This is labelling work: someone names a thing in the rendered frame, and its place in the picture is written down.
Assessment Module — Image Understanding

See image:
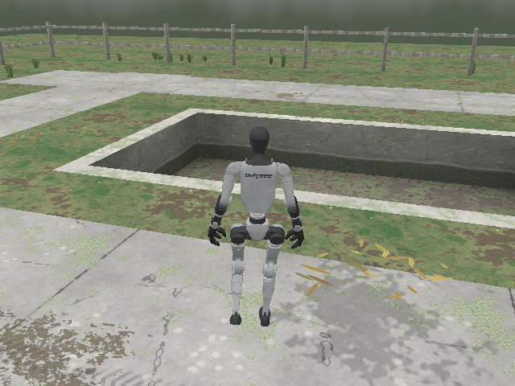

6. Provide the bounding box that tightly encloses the left robot forearm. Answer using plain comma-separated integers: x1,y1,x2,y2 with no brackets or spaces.
210,194,227,229

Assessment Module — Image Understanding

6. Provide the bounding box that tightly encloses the robot right hand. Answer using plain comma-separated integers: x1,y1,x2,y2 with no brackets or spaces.
285,229,304,248

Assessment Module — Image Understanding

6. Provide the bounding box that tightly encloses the robot left hand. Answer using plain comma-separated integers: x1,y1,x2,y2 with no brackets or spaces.
208,226,226,246

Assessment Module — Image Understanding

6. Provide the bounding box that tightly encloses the humanoid robot torso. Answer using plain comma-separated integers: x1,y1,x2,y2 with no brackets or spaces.
240,158,277,241

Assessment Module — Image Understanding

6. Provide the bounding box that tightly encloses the right robot upper arm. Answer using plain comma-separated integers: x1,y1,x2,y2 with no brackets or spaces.
275,162,296,207

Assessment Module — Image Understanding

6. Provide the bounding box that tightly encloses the right robot forearm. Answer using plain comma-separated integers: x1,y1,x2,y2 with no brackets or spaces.
287,196,303,232

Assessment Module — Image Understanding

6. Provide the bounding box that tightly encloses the left robot upper arm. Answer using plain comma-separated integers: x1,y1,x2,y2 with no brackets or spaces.
219,162,242,206

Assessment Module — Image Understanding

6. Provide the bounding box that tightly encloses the robot left shin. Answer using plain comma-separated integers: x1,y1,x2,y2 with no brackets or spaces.
231,261,243,315

